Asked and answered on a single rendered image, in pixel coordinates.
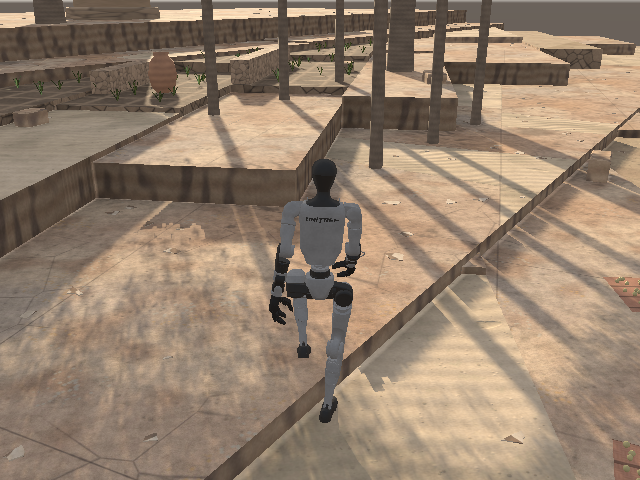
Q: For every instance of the right robot hand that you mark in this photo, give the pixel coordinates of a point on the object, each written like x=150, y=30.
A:
x=346, y=273

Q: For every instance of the right robot upper arm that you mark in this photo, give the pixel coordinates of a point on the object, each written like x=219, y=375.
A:
x=353, y=214

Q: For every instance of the robot left shin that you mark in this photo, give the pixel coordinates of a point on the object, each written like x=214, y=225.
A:
x=301, y=317

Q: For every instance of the right robot forearm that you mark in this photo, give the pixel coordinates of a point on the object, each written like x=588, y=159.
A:
x=351, y=261

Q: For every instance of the left robot forearm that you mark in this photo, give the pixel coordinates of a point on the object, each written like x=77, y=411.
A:
x=280, y=274

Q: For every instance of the left robot upper arm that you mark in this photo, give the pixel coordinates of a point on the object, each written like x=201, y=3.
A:
x=290, y=211

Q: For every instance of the robot right shin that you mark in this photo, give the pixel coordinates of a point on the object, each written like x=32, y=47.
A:
x=332, y=373

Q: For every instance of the robot shin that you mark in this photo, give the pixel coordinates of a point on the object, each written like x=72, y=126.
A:
x=301, y=317
x=332, y=373

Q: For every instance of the left robot hand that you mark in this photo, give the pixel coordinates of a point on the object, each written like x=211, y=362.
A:
x=275, y=310

